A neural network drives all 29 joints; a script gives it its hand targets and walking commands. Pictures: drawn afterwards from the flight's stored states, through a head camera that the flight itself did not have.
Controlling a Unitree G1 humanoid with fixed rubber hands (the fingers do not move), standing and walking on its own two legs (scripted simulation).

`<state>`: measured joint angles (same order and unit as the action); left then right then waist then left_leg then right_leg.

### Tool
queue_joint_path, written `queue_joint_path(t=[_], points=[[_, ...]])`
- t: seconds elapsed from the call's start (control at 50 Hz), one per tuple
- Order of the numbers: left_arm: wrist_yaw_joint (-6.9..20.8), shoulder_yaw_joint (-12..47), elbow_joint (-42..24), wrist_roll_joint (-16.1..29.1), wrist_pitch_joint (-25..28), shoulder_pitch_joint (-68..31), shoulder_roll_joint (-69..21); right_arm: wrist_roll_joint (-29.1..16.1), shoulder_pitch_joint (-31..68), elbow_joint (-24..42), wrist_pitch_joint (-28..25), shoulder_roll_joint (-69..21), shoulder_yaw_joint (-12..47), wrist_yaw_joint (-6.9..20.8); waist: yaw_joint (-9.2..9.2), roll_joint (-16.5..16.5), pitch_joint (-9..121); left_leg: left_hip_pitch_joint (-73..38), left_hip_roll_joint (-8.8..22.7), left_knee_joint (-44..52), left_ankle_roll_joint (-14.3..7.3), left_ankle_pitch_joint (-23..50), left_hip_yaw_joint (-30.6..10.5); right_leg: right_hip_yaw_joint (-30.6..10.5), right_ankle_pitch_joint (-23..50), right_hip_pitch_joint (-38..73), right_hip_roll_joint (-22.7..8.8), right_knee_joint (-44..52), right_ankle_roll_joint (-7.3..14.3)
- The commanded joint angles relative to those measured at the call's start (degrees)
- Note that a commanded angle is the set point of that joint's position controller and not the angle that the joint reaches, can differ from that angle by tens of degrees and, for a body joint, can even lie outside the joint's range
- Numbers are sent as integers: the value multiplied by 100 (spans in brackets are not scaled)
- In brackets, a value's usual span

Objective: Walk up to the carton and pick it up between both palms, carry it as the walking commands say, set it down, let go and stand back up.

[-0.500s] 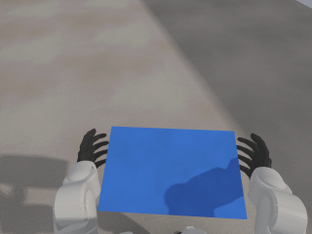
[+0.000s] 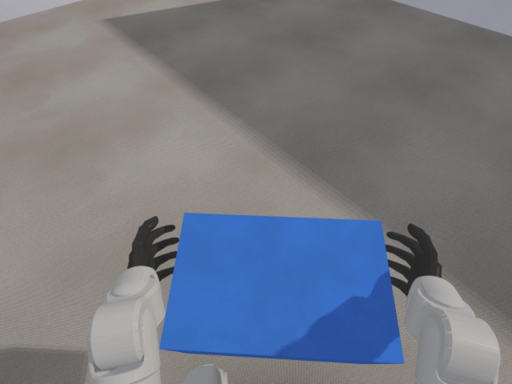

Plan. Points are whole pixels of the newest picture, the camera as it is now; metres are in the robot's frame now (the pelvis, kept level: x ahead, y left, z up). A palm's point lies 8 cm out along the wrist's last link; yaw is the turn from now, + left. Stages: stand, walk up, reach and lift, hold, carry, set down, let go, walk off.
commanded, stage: carry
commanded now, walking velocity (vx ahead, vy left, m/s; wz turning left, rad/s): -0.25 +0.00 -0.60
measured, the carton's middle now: (277, 292) +0.26 -0.01 -0.01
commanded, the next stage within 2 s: none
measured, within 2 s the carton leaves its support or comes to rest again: neither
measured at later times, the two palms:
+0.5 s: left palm (165, 368) +0.13 +0.12 +0.11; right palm out of the picture +0.03 -0.23 +0.10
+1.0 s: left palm out of the picture -0.01 +0.10 +0.09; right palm out of the picture -0.20 -0.21 +0.11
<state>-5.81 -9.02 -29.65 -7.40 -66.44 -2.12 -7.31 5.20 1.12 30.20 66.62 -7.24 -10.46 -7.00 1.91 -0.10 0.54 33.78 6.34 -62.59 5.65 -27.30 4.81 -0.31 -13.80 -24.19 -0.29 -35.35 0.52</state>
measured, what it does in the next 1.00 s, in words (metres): walks backwards, turning right: left foot, then right foot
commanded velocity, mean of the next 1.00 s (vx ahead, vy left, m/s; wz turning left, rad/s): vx -0.25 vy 0.00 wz -0.60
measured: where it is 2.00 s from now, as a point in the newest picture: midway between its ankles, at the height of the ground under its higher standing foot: outside the picture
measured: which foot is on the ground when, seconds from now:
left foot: up 0.00-0.16, down 0.18-0.52, up 0.54-0.86, down 0.88-1.00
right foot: down 0.00-0.18, up 0.20-0.50, down 0.52-0.88, up 0.90-1.00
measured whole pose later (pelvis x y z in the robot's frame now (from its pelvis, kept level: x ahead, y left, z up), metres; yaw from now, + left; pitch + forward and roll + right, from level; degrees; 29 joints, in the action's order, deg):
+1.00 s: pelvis -0.31 +0.07 +0.01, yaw -34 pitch +2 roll -3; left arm -6.9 -9.0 -32.2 -6.6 -68.2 -1.8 -7.2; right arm 5.5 1.0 29.4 65.7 -7.3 -10.5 -5.9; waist -2.2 -1.5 1.3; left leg 18.1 5.0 -33.4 -1.3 -17.4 6.4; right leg 1.6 -23.2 -36.1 3.2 -63.7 -1.7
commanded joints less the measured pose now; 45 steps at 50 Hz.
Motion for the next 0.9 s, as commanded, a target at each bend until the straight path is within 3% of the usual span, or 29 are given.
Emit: queue_joint_path(t=[0.0,0.04,0.1,0.14,0.16,0.18,0.2,0.22,0.24,0.26,0.3,0.36,0.44,0.46,0.48,0.5,0.52,0.54,0.56,0.58,0.6,0.64,0.7,0.76,0.8,0.82,0.84,0.86,0.88], points=[[1333,4318,-549,2116,8,-2271,-4722,-2519,2954,700,-21,-4965,5037,1472,-228,-961,1580,-341,-200,195,-45,-1,-194,-1358,1242,928,-1316,1330,589],[1290,4327,-556,2073,-21,-2190,-4576,-2478,2797,605,24,-4856,4994,1456,-255,-1001,1618,-560,-358,870,-122,-170,-206,-1757,1099,995,-1422,1524,668],[1257,4385,-516,2078,-64,-2095,-4487,-2403,2589,448,60,-4757,4828,1453,-295,-1091,1811,-1354,-588,2225,-272,-198,-96,-1932,1364,974,-1343,1666,607],[1243,4468,-485,2141,-87,-2142,-4505,-2327,2406,293,52,-4749,4679,1460,-245,-941,2008,-2393,-472,3892,-315,506,75,-1664,1366,754,-1022,1444,291],[1238,4478,-429,2155,-106,-2183,-4520,-2295,2369,199,45,-4753,4606,1469,-266,-400,1969,-2929,141,4409,-416,587,-516,-1435,870,165,-682,985,108],[1240,4536,-523,2167,-123,-2147,-4574,-2222,2251,221,26,-4688,4509,1497,-205,1196,1812,-3098,1687,4350,-955,1452,-1714,-366,-296,-995,189,-188,-298],[1230,4654,-671,2250,-142,-2520,-4681,-2208,2329,329,-9,-4725,4384,1514,-205,1879,1280,-2210,2603,4428,-1533,3168,-1988,268,-1897,-1504,481,-2113,-296],[1263,4744,-676,2352,-156,-2686,-4720,-2158,2296,381,-24,-4719,4335,1502,-219,1199,1153,-1939,2378,4151,-1549,4479,-1443,69,-1891,-1230,256,-3130,-222],[1309,4816,-609,2440,-154,-2751,-4809,-2099,2375,394,-36,-4676,4302,1515,-206,810,1153,-1742,1889,3994,-1380,4624,-703,-29,-1499,-983,138,-3726,-143],[1321,4873,-622,2496,-154,-2758,-4883,-2089,2401,432,-50,-4643,4264,1528,-222,845,1174,-1844,1562,3891,-1265,4545,-224,-29,-1101,-1020,117,-4027,-149],[1292,4907,-647,2516,-164,-2726,-4822,-2033,2392,477,-73,-4523,4163,1501,-260,1049,1157,-2222,1188,3655,-1102,4575,220,127,-846,-1070,132,-3637,-248],[1226,4928,-698,2542,-211,-2626,-4713,-1998,2285,593,-27,-4375,4154,1436,-237,1315,1424,-2788,1336,3469,-1124,4859,128,512,-1221,-788,49,-2338,-311],[1221,4723,-421,2454,-327,-2215,-4587,-1952,2051,504,101,-4323,4270,1378,-158,1429,1659,-3009,1687,3211,-1086,5033,-178,720,-1289,-61,-7,-362,-202],[1236,4667,-338,2426,-341,-2152,-4610,-1964,2033,466,123,-4320,4301,1381,-198,1250,1676,-2860,1670,3061,-888,4846,-49,749,-673,316,-23,473,-189],[1252,4603,-275,2397,-344,-2111,-4627,-2008,2034,439,132,-4323,4323,1390,-225,800,1685,-2391,1535,2755,-578,4179,169,614,73,949,-136,1280,-189],[1273,4508,-217,2368,-332,-2064,-4617,-2063,2089,429,133,-4345,4359,1397,-222,46,1614,-1424,1273,2226,-267,2742,246,-37,764,1703,-565,1521,-162],[1287,4385,-185,2358,-294,-2043,-4493,-2082,2117,471,158,-4431,4426,1395,-129,-1675,1693,163,665,1161,99,-619,417,-1756,4126,2592,-1950,948,224],[1300,4470,-300,2386,-256,-2117,-4629,-2208,2469,789,140,-4476,4664,1407,-152,-2354,1594,379,173,270,247,-1454,171,-2151,5843,1846,-2317,731,818],[1324,4437,-355,2397,-256,-2131,-4669,-2332,2514,621,135,-4718,4731,1435,-102,-1489,1651,174,212,-347,252,-1146,-263,-1540,5582,1700,-1905,583,807],[1331,4395,-346,2306,-214,-2128,-4724,-2453,2686,656,102,-4846,4874,1465,-111,-1115,1638,72,113,-532,172,-780,-336,-1090,4659,1482,-1658,630,711],[1329,4324,-407,2208,-137,-2171,-4820,-2574,2912,765,49,-4994,5027,1495,-140,-966,1621,20,91,-714,139,-316,-382,-861,3738,1344,-1450,713,663],[1313,4308,-538,2102,-45,-2235,-4900,-2654,3045,868,4,-5097,5139,1527,-167,-819,1549,-149,-24,-626,91,107,-343,-882,2282,1121,-1241,957,630],[1274,4291,-541,2053,-49,-2116,-4713,-2627,2958,799,28,-4939,5104,1489,-212,-879,1527,-396,-228,189,4,-65,-344,-1544,1264,1046,-1388,1422,692],[1245,4344,-517,2075,-95,-2078,-4563,-2518,2697,582,77,-4809,4929,1457,-245,-959,1633,-890,-468,1297,-153,-215,-357,-1988,1096,1041,-1441,1644,726],[1243,4415,-496,2127,-118,-2049,-4524,-2443,2558,457,84,-4756,4759,1440,-277,-1045,1772,-1483,-628,2290,-262,-214,-234,-2033,1171,985,-1329,1739,628],[1241,4464,-501,2165,-126,-2076,-4518,-2397,2468,383,79,-4741,4672,1432,-267,-1053,1856,-1899,-667,3006,-287,18,-68,-1939,1179,941,-1194,1732,481],[1240,4507,-478,2206,-137,-2131,-4519,-2346,2387,283,67,-4738,4589,1428,-238,-896,1891,-2491,-521,3947,-301,473,-75,-1712,1021,664,-958,1499,229],[1236,4518,-408,2209,-155,-2160,-4517,-2302,2356,178,61,-4722,4513,1429,-276,-272,1828,-2950,196,4466,-410,432,-748,-1409,340,69,-594,983,36],[1237,4608,-512,2232,-181,-2190,-4543,-2207,2214,152,39,-4648,4365,1456,-163,1515,1544,-2629,1908,4652,-1125,959,-2244,-177,-795,-1010,398,-625,-355]])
